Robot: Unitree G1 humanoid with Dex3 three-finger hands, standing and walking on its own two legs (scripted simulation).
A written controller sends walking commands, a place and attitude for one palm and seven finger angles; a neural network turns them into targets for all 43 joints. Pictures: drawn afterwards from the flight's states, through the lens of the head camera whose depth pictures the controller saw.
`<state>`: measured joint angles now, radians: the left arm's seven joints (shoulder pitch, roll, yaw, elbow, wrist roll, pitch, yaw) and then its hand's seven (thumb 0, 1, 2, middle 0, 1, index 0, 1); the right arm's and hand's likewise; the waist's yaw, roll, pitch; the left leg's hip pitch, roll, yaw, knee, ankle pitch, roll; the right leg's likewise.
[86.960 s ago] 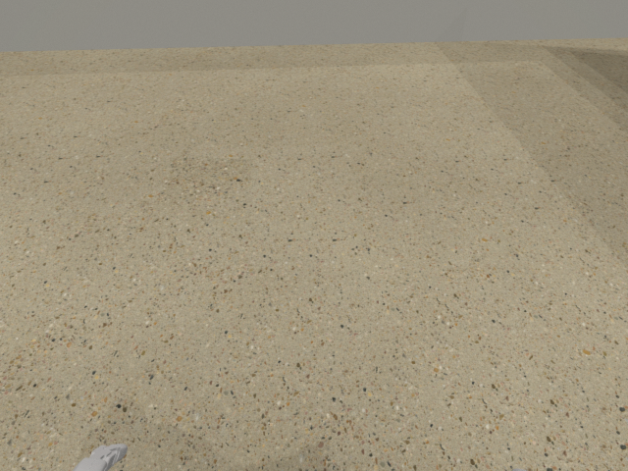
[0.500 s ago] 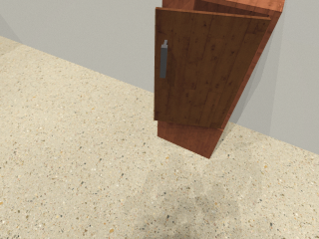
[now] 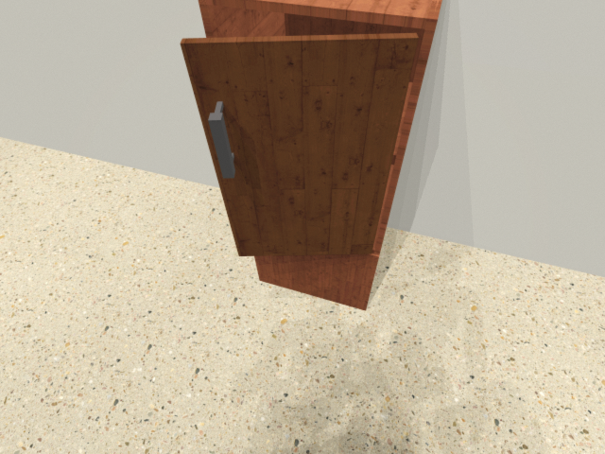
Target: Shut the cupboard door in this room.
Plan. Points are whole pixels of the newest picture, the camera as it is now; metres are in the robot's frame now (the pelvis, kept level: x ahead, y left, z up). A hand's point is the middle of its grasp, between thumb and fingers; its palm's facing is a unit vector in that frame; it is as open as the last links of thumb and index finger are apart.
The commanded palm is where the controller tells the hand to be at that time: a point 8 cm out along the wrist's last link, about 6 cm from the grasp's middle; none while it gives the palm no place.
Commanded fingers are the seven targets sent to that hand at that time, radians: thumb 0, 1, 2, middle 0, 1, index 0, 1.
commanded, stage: take the last steps up to it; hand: left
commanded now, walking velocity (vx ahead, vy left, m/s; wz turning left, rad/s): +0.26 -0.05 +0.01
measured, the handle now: (224, 140) +0.63 +0.17 +0.04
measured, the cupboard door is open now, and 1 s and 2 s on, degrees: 19 19 19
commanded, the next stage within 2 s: come to a stop and stand still in 0.24 s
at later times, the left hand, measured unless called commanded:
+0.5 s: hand (218, 434) +0.18 +0.15 -0.17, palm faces +0.04 -0.98 -0.19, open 7.3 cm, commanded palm none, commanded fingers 0.00 0.90 0.90 -0.20 -0.30 -0.20 -0.30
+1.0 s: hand (196, 408) +0.22 +0.19 -0.18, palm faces +0.07 -0.97 -0.22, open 7.3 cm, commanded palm none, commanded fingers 0.00 0.90 0.90 -0.20 -0.30 -0.20 -0.30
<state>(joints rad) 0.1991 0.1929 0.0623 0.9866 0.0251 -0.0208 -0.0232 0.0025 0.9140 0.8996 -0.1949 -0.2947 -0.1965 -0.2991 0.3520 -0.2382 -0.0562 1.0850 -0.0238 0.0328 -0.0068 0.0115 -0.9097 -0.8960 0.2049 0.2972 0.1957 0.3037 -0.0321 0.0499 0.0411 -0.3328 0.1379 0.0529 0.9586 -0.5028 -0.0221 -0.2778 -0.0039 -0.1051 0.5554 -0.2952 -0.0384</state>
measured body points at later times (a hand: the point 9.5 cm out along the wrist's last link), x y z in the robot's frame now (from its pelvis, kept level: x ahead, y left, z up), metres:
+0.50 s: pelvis +0.16 -0.03 +0.00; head +0.19 -0.02 +0.45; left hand +0.18 +0.20 -0.16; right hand +0.21 -0.26 -0.15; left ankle +0.17 +0.09 -0.73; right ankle +0.18 -0.16 -0.72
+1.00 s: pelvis +0.16 -0.01 +0.01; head +0.20 +0.02 +0.45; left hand +0.22 +0.24 -0.16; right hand +0.24 -0.25 -0.13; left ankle +0.15 +0.08 -0.73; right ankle +0.12 -0.16 -0.67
